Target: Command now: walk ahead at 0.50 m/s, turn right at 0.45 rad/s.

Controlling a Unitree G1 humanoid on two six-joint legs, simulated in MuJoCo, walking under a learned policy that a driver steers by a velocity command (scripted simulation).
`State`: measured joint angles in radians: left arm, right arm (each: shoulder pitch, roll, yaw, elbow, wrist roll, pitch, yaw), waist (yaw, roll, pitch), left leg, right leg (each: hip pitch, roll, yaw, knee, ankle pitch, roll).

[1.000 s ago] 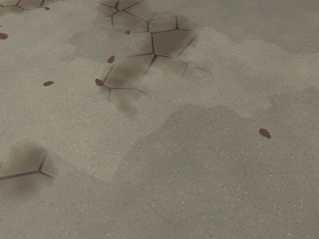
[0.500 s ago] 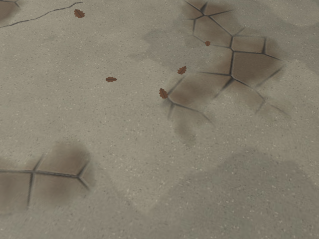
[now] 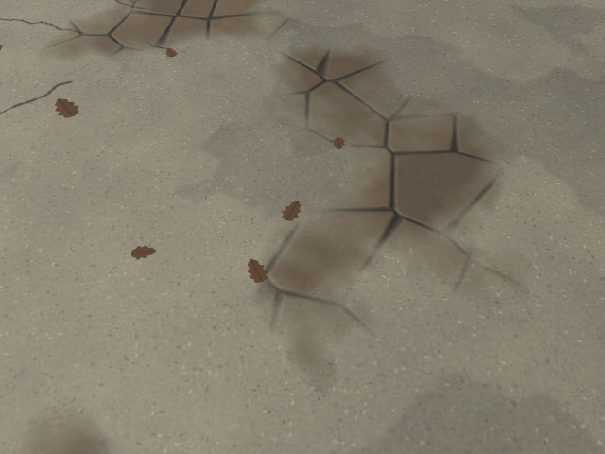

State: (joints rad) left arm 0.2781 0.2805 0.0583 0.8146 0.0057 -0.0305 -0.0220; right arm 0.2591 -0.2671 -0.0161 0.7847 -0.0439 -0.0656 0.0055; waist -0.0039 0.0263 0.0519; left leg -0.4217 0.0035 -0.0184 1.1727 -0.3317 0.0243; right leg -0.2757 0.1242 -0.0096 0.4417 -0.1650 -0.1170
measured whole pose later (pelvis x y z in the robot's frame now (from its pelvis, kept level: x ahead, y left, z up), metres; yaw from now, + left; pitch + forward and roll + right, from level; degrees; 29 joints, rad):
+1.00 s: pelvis +0.50 -0.11 +0.00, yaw -32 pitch +1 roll +0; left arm 0.16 0.26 0.04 0.75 0.02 -0.02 -0.01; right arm 0.34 -0.25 -0.03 0.83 -0.01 -0.05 0.01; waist -0.04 0.01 0.06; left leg -0.35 0.08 0.05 1.19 -0.37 0.02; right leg -0.33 0.08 -0.07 0.52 -0.20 -0.10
